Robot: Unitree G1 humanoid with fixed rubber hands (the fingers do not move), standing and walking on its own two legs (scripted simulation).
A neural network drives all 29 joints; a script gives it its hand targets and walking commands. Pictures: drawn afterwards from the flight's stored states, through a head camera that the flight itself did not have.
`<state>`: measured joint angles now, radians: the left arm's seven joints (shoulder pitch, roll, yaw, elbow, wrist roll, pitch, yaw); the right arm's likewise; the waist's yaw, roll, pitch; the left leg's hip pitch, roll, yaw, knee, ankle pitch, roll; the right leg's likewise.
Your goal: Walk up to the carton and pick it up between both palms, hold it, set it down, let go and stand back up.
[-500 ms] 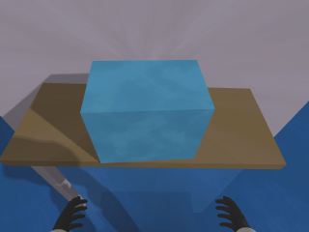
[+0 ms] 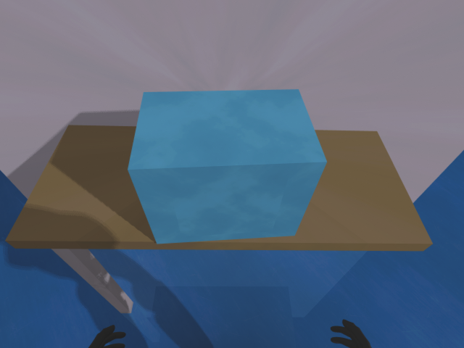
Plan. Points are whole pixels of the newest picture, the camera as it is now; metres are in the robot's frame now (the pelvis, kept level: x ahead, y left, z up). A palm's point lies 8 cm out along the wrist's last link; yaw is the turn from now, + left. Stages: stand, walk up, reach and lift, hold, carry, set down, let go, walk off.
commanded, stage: stand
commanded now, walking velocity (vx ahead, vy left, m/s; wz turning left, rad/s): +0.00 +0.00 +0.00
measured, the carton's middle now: (225, 169) +0.41 +0.01 +0.06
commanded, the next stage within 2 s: walk up in 1.32 s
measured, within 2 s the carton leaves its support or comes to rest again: neither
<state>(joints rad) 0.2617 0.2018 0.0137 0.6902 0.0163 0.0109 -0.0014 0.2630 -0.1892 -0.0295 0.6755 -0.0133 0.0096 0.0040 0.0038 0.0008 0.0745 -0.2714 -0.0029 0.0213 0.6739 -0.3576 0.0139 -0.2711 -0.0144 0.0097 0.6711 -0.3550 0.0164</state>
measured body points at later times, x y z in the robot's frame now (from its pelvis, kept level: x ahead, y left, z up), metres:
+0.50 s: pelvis -0.01 +0.00 +0.01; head +0.01 +0.00 +0.45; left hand +0.09 +0.23 -0.12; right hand +0.10 -0.24 -0.11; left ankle +0.00 +0.11 -0.72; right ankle +0.01 -0.13 -0.72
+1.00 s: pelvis -0.01 -0.01 +0.01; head +0.00 -0.02 +0.46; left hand +0.09 +0.23 -0.12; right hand +0.07 -0.25 -0.12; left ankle +0.00 +0.11 -0.72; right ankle +0.01 -0.13 -0.72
